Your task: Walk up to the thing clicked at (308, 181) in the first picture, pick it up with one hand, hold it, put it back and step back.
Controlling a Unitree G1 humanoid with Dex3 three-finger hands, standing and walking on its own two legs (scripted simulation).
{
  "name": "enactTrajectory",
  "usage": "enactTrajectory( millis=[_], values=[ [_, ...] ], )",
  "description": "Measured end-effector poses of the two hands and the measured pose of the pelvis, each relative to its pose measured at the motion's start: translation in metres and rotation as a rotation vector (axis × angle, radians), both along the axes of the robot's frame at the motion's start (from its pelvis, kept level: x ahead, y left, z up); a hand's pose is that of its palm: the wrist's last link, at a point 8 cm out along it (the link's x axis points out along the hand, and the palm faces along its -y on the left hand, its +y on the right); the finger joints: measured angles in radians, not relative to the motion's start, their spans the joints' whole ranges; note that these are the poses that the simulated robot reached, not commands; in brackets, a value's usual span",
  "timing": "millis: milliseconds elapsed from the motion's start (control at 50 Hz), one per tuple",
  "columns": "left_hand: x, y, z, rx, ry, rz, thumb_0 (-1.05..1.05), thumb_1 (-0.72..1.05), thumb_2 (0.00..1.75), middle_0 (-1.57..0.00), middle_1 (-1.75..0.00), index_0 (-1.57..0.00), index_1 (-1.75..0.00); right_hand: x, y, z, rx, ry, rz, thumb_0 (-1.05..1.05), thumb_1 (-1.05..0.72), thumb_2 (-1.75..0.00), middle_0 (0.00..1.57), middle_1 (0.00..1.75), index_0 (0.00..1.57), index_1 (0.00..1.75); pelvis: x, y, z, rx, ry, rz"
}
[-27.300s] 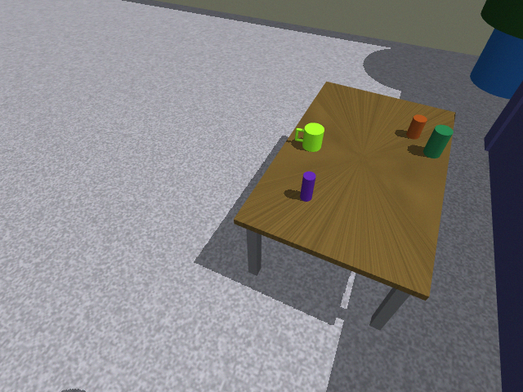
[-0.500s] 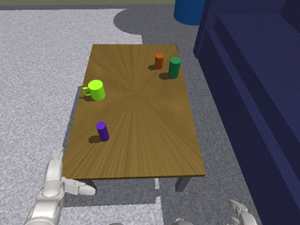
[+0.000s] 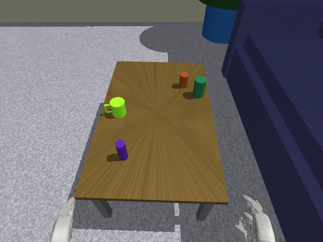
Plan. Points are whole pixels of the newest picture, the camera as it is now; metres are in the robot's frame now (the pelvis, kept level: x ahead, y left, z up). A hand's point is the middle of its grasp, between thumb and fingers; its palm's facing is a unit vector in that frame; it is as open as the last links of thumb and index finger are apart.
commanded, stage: home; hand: left
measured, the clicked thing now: (121, 150) +0.55 +0.19 -0.28
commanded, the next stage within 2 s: stand in 1.60 s
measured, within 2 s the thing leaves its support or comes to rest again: neither
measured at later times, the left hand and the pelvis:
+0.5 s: hand out of the picture +0.10 +0.25 -0.10, palm faces -0.01 -0.92 -0.40, open 17.3 cm; pelvis +0.00 +0.01 +0.02, yaw +0 degrees
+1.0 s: hand out of the picture +0.03 +0.26 -0.10, palm faces +0.00 -0.92 -0.39, open 17.4 cm; pelvis -0.01 +0.01 +0.04, yaw +1 degrees
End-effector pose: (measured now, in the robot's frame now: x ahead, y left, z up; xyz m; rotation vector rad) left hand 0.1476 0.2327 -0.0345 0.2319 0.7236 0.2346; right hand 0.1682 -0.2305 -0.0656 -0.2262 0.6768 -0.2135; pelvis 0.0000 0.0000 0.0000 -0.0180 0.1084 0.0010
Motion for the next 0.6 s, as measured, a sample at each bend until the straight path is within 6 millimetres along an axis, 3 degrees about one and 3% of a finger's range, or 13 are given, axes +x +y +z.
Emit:
enactTrajectory(
  millis=[200,260,340,440,600],
  values=[
    [0.003,-0.006,0.001,-0.022,-0.013,-0.032,-0.01,-0.53,0.07,-0.06,-0.06,-0.06,-0.06,-0.026,-0.006,-0.006,-0.005,0.033,-0.042,0.01,-0.9,-0.9,0.2,0.3,0.2,0.3,-0.001,0.004,-0.002,-0.004,-0.003,-0.011],
    [-0.001,0.003,-0.013,0.021,0.033,-0.095,-0.01,-0.53,0.07,-0.06,-0.06,-0.06,-0.06,-0.036,-0.01,-0.017,-0.036,0.144,0.035,0.01,-0.9,-0.9,0.2,0.3,0.2,0.3,-0.004,0.004,0.002,0.006,-0.044,-0.008],
    [-0.018,0.026,-0.027,0.058,0.15,-0.113,-0.01,-0.52,0.07,-0.06,-0.06,-0.06,-0.06,-0.055,-0.024,-0.027,-0.022,0.28,0.045,0.01,-0.9,-0.9,0.2,0.3,0.2,0.3,-0.002,0.005,0.008,0.016,-0.08,-0.008],
    [-0.046,0.052,-0.03,0.089,0.26,-0.066,-0.01,-0.51,0.07,-0.06,-0.06,-0.06,-0.06,-0.077,-0.039,-0.029,-0.015,0.366,0.007,0.01,-0.9,-0.9,0.2,0.3,0.2,0.3,0.003,0.007,0.017,0.018,-0.111,-0.002],
    [-0.078,0.071,-0.031,0.094,0.374,0.0,-0.01,-0.52,0.07,-0.06,-0.06,-0.06,-0.06,-0.098,-0.041,-0.024,-0.015,0.458,-0.013,0.01,-0.9,-0.9,0.2,0.3,0.2,0.3,0.001,0.013,0.03,0.016,-0.147,0.005]
  ],
)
